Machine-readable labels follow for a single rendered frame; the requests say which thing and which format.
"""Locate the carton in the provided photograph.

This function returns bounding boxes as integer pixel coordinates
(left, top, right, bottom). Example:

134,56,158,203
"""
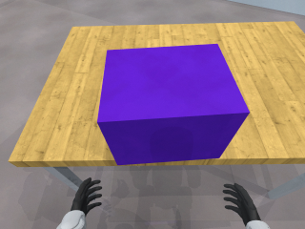
97,44,250,166

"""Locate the robot left forearm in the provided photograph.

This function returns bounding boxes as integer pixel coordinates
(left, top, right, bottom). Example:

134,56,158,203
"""
56,210,87,229

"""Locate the left robot hand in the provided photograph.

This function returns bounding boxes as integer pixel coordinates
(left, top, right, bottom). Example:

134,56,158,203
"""
71,177,102,217

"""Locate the table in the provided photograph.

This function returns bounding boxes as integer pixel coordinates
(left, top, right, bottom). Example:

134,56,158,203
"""
9,21,305,201

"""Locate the right robot hand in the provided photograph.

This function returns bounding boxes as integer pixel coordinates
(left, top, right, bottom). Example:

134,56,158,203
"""
222,183,261,226

